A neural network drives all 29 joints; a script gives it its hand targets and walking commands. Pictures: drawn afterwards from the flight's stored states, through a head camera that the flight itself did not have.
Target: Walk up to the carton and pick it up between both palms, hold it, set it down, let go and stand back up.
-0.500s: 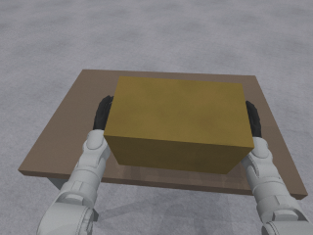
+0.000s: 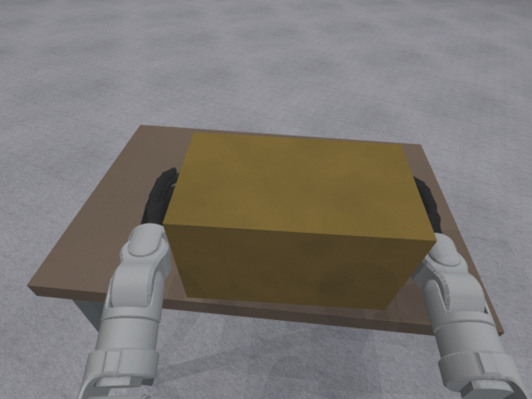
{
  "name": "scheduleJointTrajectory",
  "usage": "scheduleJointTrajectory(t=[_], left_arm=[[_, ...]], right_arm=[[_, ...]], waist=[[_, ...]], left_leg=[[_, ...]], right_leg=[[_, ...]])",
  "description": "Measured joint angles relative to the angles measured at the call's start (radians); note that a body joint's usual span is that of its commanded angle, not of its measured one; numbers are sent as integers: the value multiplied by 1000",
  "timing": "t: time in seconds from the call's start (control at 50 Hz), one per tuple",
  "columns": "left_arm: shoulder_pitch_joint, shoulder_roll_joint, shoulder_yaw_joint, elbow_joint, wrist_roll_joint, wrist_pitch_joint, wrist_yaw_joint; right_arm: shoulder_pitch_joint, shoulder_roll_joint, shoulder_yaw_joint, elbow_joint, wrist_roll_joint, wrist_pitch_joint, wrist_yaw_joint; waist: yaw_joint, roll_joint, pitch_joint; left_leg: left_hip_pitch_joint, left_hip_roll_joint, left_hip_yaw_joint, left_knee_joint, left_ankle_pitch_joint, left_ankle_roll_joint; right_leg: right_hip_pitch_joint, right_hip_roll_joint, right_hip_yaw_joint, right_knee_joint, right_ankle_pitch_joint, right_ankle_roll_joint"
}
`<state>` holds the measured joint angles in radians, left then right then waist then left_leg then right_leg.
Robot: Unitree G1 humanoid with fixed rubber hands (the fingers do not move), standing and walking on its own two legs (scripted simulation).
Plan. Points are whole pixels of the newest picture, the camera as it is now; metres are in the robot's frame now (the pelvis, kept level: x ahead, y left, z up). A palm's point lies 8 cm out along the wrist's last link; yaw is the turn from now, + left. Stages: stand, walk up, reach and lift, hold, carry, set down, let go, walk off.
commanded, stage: reach and lift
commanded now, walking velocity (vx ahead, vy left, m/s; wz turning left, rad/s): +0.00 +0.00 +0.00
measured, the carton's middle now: (291, 223) +0.34 -0.01 +0.12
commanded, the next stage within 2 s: hold in 0.90 s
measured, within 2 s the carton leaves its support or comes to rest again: neither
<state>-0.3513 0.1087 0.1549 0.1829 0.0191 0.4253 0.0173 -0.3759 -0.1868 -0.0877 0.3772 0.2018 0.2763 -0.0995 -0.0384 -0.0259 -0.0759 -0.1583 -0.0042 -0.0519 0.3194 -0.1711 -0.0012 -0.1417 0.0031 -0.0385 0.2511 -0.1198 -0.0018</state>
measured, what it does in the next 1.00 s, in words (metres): stands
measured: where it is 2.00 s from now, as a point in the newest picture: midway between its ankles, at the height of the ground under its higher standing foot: outside the picture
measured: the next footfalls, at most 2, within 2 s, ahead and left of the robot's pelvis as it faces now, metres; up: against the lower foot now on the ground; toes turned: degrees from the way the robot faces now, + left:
none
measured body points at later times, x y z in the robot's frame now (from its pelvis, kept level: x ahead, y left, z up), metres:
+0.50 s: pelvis +0.00 +0.00 +0.00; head -0.03 +0.01 +0.45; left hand +0.36 +0.19 +0.14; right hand +0.35 -0.21 +0.14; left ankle +0.00 +0.12 -0.75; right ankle +0.01 -0.12 -0.75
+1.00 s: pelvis +0.00 +0.00 +0.00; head -0.03 +0.01 +0.45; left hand +0.36 +0.19 +0.16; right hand +0.35 -0.21 +0.15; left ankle +0.00 +0.12 -0.75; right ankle +0.01 -0.12 -0.75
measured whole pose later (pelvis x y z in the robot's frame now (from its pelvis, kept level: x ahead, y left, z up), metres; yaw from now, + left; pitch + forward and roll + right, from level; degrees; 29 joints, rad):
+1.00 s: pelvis +0.00 +0.00 +0.00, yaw -1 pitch +0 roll -1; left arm -0.42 0.10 0.22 0.09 0.05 0.59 0.00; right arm -0.47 -0.20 -0.10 0.33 0.22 0.42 -0.11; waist -0.04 -0.02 -0.09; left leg -0.15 0.00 -0.05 0.32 -0.17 0.00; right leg -0.14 0.01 -0.02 0.26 -0.12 0.00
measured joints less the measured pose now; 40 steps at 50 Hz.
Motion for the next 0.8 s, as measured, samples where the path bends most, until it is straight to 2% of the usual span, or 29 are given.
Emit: scheduleJointTrajectory(t=[0.14, 0.36, 0.56, 0.8], left_arm=[[-6, -1, 4, -11, -16, 27, 1], [-72, -7, 51, 24, 3, 52, -18], [-59, -15, 64, -13, 27, 77, -31], [-55, -14, 53, -57, 30, 114, -24]], right_arm=[[4, 12, -25, -44, -23, 49, 7], [-72, 16, -39, -5, -48, 80, 12], [-69, 16, -28, -13, -37, 88, 7], [-61, 7, -27, -42, -15, 108, 4]], waist=[[5, 7, -19], [4, 14, -19], [-9, 6, -2], [-8, 6, -3]], left_leg=[[-31, -2, 2, 1, 10, -1], [-15, -3, 3, -15, 20, -2], [14, -4, -4, -6, 7, -1], [8, -4, -2, 5, 1, 1]], right_leg=[[-40, -1, 4, 18, 2, -1], [-31, -1, 9, 16, 5, -2], [6, -1, 5, 12, -3, -1], [4, 0, 10, 13, -4, 1]])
